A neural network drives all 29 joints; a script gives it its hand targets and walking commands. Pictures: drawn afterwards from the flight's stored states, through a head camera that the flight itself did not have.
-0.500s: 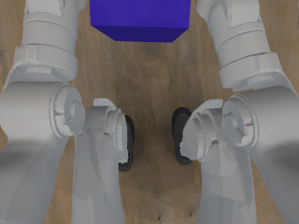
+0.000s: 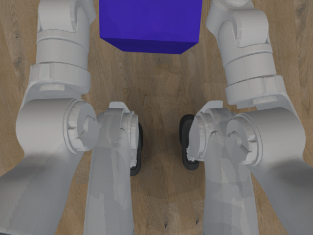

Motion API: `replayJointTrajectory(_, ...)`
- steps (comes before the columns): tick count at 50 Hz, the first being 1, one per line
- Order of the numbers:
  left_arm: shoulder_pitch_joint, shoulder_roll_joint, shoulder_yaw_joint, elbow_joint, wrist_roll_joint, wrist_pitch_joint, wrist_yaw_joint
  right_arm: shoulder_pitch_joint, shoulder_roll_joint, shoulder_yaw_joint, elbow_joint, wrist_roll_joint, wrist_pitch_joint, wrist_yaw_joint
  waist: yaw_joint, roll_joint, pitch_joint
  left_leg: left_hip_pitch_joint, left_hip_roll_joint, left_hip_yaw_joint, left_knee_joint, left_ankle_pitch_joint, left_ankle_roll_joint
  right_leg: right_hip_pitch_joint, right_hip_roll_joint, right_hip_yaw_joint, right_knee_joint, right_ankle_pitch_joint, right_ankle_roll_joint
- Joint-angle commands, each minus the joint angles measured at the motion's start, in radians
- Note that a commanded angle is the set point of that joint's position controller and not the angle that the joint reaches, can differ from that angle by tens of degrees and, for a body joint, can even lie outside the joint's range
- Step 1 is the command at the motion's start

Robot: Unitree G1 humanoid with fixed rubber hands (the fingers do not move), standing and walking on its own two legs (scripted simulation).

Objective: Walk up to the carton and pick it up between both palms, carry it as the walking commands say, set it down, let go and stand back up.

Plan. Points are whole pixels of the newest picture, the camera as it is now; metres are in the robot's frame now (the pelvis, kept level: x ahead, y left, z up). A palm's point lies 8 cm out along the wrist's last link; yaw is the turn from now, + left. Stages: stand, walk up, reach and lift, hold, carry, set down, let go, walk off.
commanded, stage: reach and lift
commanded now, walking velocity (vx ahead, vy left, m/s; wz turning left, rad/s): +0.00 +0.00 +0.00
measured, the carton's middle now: out of the picture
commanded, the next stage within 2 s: none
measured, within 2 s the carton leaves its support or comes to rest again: neither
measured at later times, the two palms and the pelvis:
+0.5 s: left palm out of the picture +0.55 +0.15 +0.00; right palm out of the picture +0.53 -0.10 -0.01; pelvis -0.01 +0.00 +0.05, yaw +1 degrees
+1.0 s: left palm out of the picture +0.53 +0.15 +0.06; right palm out of the picture +0.51 -0.10 +0.05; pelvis +0.00 +0.00 +0.10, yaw +1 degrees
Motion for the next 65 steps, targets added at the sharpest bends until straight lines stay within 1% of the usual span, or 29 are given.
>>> replayJointTrajectory(1,-0.671,-1.279,-0.402,-0.307,-0.221,-0.041,-0.242,-0.777,1.240,0.460,-0.290,0.078,0.017,0.368,0.101,-0.049,-2.442,0.549,-0.158,0.048,-0.312,0.298,0.035,1.070,0.138,0.072,-0.253,0.321,0.063)
replayJointTrajectory(6,-0.687,-1.288,-0.410,-0.308,-0.225,-0.032,-0.233,-0.788,1.235,0.455,-0.289,0.077,0.025,0.366,0.087,-0.041,-2.403,0.580,-0.159,0.039,-0.348,0.254,0.034,1.067,0.135,0.073,-0.295,0.266,0.060)
replayJointTrajectory(13,-0.637,-1.333,-0.391,-0.253,-0.204,-0.028,-0.241,-0.731,1.253,0.418,-0.241,0.046,0.031,0.373,0.062,-0.035,-2.334,0.592,-0.161,0.032,-0.399,0.209,0.034,1.086,0.130,0.078,-0.357,0.215,0.058)
replayJointTrajectory(17,-0.591,-1.354,-0.397,-0.257,-0.201,-0.029,-0.246,-0.698,1.272,0.430,-0.256,0.044,0.030,0.377,0.062,-0.041,-2.370,0.622,-0.165,0.027,-0.417,0.243,0.034,1.139,0.130,0.084,-0.380,0.250,0.061)
replayJointTrajectory(21,-0.569,-1.364,-0.428,-0.295,-0.214,-0.030,-0.241,-0.696,1.273,0.470,-0.308,0.063,0.029,0.375,0.068,-0.043,-2.442,0.677,-0.169,0.020,-0.431,0.300,0.031,1.197,0.134,0.088,-0.394,0.308,0.064)
replayJointTrajectory(23,-0.565,-1.363,-0.443,-0.311,-0.221,-0.027,-0.236,-0.703,1.267,0.491,-0.332,0.074,0.029,0.372,0.072,-0.041,-2.459,0.704,-0.170,0.016,-0.441,0.313,0.030,1.210,0.135,0.090,-0.403,0.318,0.065)
replayJointTrajectory(26,-0.567,-1.354,-0.460,-0.325,-0.226,-0.022,-0.227,-0.711,1.255,0.512,-0.349,0.085,0.033,0.368,0.076,-0.040,-2.449,0.729,-0.169,0.010,-0.461,0.302,0.028,1.221,0.133,0.096,-0.424,0.301,0.065)
replayJointTrajectory(29,-0.574,-1.347,-0.465,-0.325,-0.225,-0.018,-0.221,-0.712,1.251,0.516,-0.341,0.089,0.039,0.365,0.076,-0.038,-2.413,0.740,-0.167,0.006,-0.487,0.266,0.029,1.226,0.129,0.104,-0.453,0.257,0.066)
replayJointTrajectory(34,-0.562,-1.354,-0.448,-0.288,-0.210,-0.015,-0.222,-0.680,1.262,0.488,-0.289,0.074,0.046,0.366,0.065,-0.036,-2.335,0.738,-0.165,0.001,-0.527,0.208,0.033,1.232,0.123,0.115,-0.504,0.190,0.065)
replayJointTrajectory(37,-0.530,-1.369,-0.434,-0.259,-0.197,-0.016,-0.230,-0.645,1.277,0.469,-0.261,0.060,0.046,0.371,0.059,-0.037,-2.303,0.744,-0.164,-0.002,-0.548,0.198,0.035,1.242,0.120,0.118,-0.531,0.178,0.065)
replayJointTrajectory(40,-0.489,-1.386,-0.433,-0.247,-0.189,-0.020,-0.237,-0.608,1.294,0.468,-0.256,0.052,0.044,0.378,0.058,-0.039,-2.303,0.766,-0.166,-0.006,-0.564,0.219,0.035,1.267,0.119,0.119,-0.552,0.200,0.067)
replayJointTrajectory(42,-0.468,-1.396,-0.448,-0.264,-0.194,-0.023,-0.239,-0.590,1.303,0.484,-0.276,0.058,0.042,0.380,0.060,-0.040,-2.337,0.794,-0.167,-0.009,-0.571,0.255,0.035,1.301,0.121,0.120,-0.560,0.241,0.068)
replayJointTrajectory(47,-0.457,-1.402,-0.533,-0.376,-0.239,-0.031,-0.229,-0.567,1.301,0.560,-0.374,0.099,0.036,0.374,0.058,-0.029,-2.481,0.902,-0.171,-0.021,-0.581,0.385,0.026,1.403,0.130,0.118,-0.566,0.395,0.070)
replayJointTrajectory(49,-0.462,-1.390,-0.562,-0.411,-0.253,-0.029,-0.221,-0.562,1.285,0.583,-0.400,0.110,0.037,0.369,0.057,-0.023,-2.500,0.937,-0.169,-0.026,-0.592,0.408,0.021,1.422,0.130,0.120,-0.574,0.421,0.069)
replayJointTrajectory(51,-0.461,-1.375,-0.575,-0.417,-0.254,-0.026,-0.215,-0.555,1.267,0.591,-0.395,0.110,0.040,0.365,0.058,-0.016,-2.463,0.953,-0.165,-0.031,-0.611,0.391,0.018,1.410,0.128,0.123,-0.591,0.399,0.068)
replayJointTrajectory(53,-0.459,-1.362,-0.575,-0.405,-0.246,-0.021,-0.210,-0.544,1.254,0.585,-0.370,0.102,0.043,0.365,0.058,-0.009,-2.398,0.957,-0.160,-0.033,-0.636,0.347,0.017,1.385,0.124,0.126,-0.614,0.346,0.066)
replayJointTrajectory(56,-0.443,-1.358,-0.557,-0.354,-0.224,-0.018,-0.208,-0.524,1.252,0.559,-0.312,0.080,0.045,0.367,0.054,-0.004,-2.291,0.945,-0.153,-0.035,-0.672,0.274,0.019,1.349,0.119,0.129,-0.651,0.262,0.063)
replayJointTrajectory(59,-0.417,-1.370,-0.533,-0.297,-0.203,-0.019,-0.213,-0.496,1.263,0.529,-0.256,0.059,0.044,0.373,0.048,-0.001,-2.221,0.940,-0.149,-0.035,-0.706,0.228,0.021,1.339,0.116,0.132,-0.689,0.210,0.062)
replayJointTrajectory(62,-0.402,-1.377,-0.518,-0.271,-0.190,-0.023,-0.221,-0.471,1.282,0.513,-0.226,0.044,0.043,0.381,0.047,-0.005,-2.189,0.944,-0.147,-0.037,-0.733,0.214,0.024,1.355,0.112,0.137,-0.722,0.188,0.062)
replayJointTrajectory(65,-0.395,-1.383,-0.522,-0.279,-0.191,-0.028,-0.229,-0.458,1.301,0.523,-0.234,0.045,0.042,0.387,0.052,-0.012,-2.213,0.969,-0.147,-0.039,-0.753,0.234,0.026,1.399,0.111,0.142,-0.745,0.203,0.065)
